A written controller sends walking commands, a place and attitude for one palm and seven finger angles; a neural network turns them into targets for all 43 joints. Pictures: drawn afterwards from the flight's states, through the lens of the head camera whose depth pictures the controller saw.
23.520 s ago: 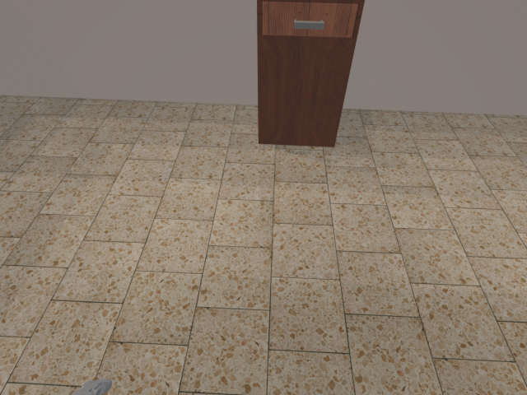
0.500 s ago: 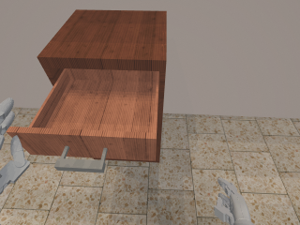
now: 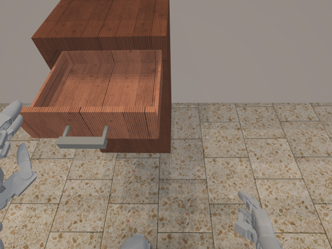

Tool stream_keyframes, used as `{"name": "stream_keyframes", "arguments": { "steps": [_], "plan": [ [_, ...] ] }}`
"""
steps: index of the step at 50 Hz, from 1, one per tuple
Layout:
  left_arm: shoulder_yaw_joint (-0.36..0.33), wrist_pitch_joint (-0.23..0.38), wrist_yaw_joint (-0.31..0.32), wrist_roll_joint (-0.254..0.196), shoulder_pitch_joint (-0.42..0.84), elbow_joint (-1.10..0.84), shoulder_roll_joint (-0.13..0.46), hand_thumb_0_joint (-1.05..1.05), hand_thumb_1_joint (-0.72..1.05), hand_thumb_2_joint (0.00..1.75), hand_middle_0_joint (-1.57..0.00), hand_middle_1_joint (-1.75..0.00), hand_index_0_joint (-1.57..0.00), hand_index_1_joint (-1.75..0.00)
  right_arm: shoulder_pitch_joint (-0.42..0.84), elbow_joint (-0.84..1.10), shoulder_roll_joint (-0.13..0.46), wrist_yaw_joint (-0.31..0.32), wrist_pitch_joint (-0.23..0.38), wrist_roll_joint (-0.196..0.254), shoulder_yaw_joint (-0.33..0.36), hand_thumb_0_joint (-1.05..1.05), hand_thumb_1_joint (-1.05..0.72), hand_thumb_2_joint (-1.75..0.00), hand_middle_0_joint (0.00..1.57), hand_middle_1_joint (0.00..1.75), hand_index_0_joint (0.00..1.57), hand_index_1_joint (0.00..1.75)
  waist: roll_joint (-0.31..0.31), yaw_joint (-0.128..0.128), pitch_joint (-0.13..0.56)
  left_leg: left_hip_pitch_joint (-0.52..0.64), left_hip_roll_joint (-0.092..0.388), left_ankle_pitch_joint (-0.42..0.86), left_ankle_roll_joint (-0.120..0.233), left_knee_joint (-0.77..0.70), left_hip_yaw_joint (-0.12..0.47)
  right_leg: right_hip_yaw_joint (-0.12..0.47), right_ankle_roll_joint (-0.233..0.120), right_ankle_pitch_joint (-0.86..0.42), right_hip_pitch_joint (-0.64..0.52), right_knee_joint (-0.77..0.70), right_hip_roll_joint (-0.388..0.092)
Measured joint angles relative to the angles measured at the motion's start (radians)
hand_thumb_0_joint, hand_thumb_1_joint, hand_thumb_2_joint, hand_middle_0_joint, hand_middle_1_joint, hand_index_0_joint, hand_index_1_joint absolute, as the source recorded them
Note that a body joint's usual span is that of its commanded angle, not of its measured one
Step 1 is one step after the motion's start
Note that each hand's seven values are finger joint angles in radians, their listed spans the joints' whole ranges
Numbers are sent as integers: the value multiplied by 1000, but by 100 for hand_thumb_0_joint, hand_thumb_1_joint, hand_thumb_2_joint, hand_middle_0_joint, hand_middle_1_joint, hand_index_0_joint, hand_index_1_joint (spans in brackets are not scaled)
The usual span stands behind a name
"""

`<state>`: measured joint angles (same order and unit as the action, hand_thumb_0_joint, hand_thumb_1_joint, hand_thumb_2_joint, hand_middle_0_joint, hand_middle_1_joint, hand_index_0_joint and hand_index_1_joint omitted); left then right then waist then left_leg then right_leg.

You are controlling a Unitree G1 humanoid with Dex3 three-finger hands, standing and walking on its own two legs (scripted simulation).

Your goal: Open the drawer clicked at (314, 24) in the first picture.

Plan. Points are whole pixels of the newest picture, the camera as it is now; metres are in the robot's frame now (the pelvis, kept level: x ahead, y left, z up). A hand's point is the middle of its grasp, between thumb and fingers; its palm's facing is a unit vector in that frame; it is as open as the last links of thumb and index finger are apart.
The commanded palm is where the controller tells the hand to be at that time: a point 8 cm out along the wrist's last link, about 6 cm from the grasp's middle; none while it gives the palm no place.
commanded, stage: stop stepping back and stand still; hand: left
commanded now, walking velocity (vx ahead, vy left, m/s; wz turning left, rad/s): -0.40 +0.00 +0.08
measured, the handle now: (84, 135) +0.42 +0.28 -0.03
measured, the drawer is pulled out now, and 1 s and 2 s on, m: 0.30 0.30 0.30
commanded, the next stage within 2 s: let the arm hang, fingers relaxed in 1.46 s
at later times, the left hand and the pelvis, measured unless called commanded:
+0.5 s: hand out of the picture +0.07 +0.23 +0.19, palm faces +0.48 -0.75 -0.46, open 7.4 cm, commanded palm +0.01 +0.27 +0.19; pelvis -0.09 -0.02 +0.00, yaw +4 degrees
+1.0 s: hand out of the picture +0.05 +0.21 +0.17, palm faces +0.44 -0.76 -0.48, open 7.4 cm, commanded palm -0.02 +0.24 +0.19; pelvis -0.13 -0.05 +0.00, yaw +3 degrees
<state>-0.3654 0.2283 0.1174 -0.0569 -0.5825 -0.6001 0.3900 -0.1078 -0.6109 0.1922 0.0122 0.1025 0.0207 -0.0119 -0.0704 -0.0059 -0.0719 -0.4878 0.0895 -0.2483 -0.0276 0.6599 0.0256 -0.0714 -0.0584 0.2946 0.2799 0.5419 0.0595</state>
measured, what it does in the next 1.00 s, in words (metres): walks backwards: left foot, then right foot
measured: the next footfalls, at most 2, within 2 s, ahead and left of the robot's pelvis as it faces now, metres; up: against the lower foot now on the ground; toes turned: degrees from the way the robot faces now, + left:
left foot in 0.30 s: -0.06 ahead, +0.07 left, +0.00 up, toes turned +5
right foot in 0.96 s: -0.10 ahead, -0.14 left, +0.00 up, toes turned -2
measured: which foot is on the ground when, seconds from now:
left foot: up 0.00-0.28, down 0.30-1.00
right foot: down 0.00-0.70, up 0.72-0.94, down 0.96-1.00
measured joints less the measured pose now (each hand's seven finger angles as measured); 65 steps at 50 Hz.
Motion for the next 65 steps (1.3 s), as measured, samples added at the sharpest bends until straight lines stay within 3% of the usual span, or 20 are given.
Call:
{"name": "stream_keyframes", "arguments": {
  "steps": [3,5,9,15,17,20,23,26,30,34,36,38,41,43,48,50,54,57,60,65],
  "plan": [
    [5,6,-7,0,-60,15,7,1,89,90,-21,-30,-21,-30,-15,-8,2,2,-31,11,12,1,-91,-90,21,30,21,30,55,-11,31,-61,-96,-145,-5,308,9,14,-8,-28,31,-11,-44],
    [-2,-2,4,5,-119,24,2,1,89,90,-21,-30,-21,-30,-31,3,6,18,-58,11,12,1,-91,-90,21,30,21,30,83,-22,60,-47,-119,-159,-10,383,-13,24,-13,-50,46,-29,-60],
    [1,-25,35,15,-150,42,0,1,89,90,-22,-30,-21,-30,-77,22,30,51,-65,1,17,1,-91,-90,20,30,20,30,107,-25,102,93,-112,-189,15,218,-39,17,-18,-88,63,-58,-71],
    [30,-28,63,24,-67,5,-26,1,89,90,-21,-30,-21,-30,-118,20,82,61,-22,-9,38,1,-91,-90,20,30,20,30,85,-18,104,353,-67,-83,55,-255,-46,-52,-13,-117,82,-47,-60],
    [26,-21,61,22,-46,9,-20,1,89,90,-21,-30,-21,-30,-114,12,64,55,-17,-5,40,1,-91,-90,20,29,20,30,117,-6,84,372,-84,-53,18,-266,-58,-28,19,-108,78,-22,-73],
    [10,-22,56,24,-56,20,-7,1,89,90,-21,-30,-21,-30,-130,26,42,41,-7,-1,27,1,-91,-90,20,29,20,30,114,-11,93,370,-85,-50,1,-225,-57,-7,38,-77,69,2,-64],
    [0,-22,53,28,-54,42,1,1,89,90,-21,-30,-21,-30,-150,26,22,38,3,2,14,1,-91,-90,20,30,20,30,87,-13,109,357,-75,-81,12,-168,-49,1,32,-46,66,29,-45],
    [3,-19,46,31,-22,80,-12,1,89,90,-21,-30,-21,-30,-157,8,12,35,-2,2,6,1,-91,-90,20,30,20,30,62,-9,117,311,-71,-155,50,-79,-31,13,-6,-64,73,33,-20],
    [29,-20,32,38,33,120,-52,1,89,90,-21,-30,-21,-30,-130,-30,10,23,-29,-7,5,1,-91,-90,20,30,20,30,78,4,90,204,-107,-207,74,108,-44,22,-28,-147,93,2,-32],
    [44,-35,34,43,-3,90,-61,1,89,90,-21,-30,-21,-30,-134,-17,12,27,-42,-17,-10,1,-91,-90,21,30,21,30,101,-10,87,231,-111,-218,89,-72,-79,24,-18,-96,123,-8,-32],
    [41,-36,41,45,-29,53,-48,1,89,90,-21,-30,-21,-30,-136,-6,8,33,-29,-27,-9,1,-91,-90,21,30,21,30,115,-14,72,241,-109,-102,81,-130,-89,38,9,22,160,76,-25],
    [29,-42,43,54,-50,14,-24,1,89,90,-21,-30,-21,-30,-151,5,3,32,-4,-30,0,1,-91,-90,20,30,21,30,110,-20,67,239,-94,11,74,-141,-93,44,45,86,221,329,-8],
    [3,-31,43,52,-66,-12,9,1,89,90,-21,-30,-21,-30,-177,-11,-11,24,17,-17,5,1,-91,-90,20,30,20,30,108,-23,92,242,-86,9,54,-154,-88,40,64,82,239,550,-17],
    [-10,-20,47,47,-70,0,9,1,89,90,-21,-30,-21,-30,-186,-25,-11,24,15,-13,2,1,-91,-90,20,30,20,30,92,-18,113,236,-73,7,48,-165,-87,22,63,85,195,494,-40],
    [-35,-29,53,33,-30,65,4,1,89,90,-21,-30,-21,-30,-163,-27,-11,33,-2,-9,-14,1,-91,-90,20,30,20,30,67,-4,99,179,-45,-23,16,-90,-93,-4,54,61,-16,42,-78],
    [-8,-37,43,33,13,93,-26,1,90,90,-21,-30,-20,-30,-133,-41,3,30,-14,-6,-8,1,-91,-90,20,30,20,30,29,-12,63,144,-26,-74,34,-3,-59,-29,19,20,-26,29,-47],
    [46,-43,27,21,2,65,-63,1,89,90,-21,-30,-21,-30,-114,-55,15,19,-36,-1,6,1,-91,-90,21,30,21,30,53,-23,42,77,-71,-133,38,211,-39,-35,-1,13,-53,-13,-47],
    [35,-28,29,20,-78,-3,-46,1,89,90,-21,-30,-21,-30,-112,-26,18,26,-48,-4,9,1,-91,-90,20,30,20,30,91,-29,45,105,-78,-111,39,115,-64,-16,-4,-1,-66,-46,-47],
    [10,-9,40,16,-126,-64,-8,1,89,90,-21,-30,-21,-30,-118,11,38,39,-39,-4,16,1,-91,-90,20,30,20,30,87,-34,42,186,-67,31,46,-108,-63,-24,2,13,-74,-37,-29],
    [-25,-6,45,10,-81,-37,32,1,89,90,-21,-30,-21,-30,-91,11,33,49,-31,0,26,1,-91,-90,20,29,20,30,109,-8,46,214,-81,-2,38,-144,-77,-10,18,33,-74,-18,-45]
  ]
}}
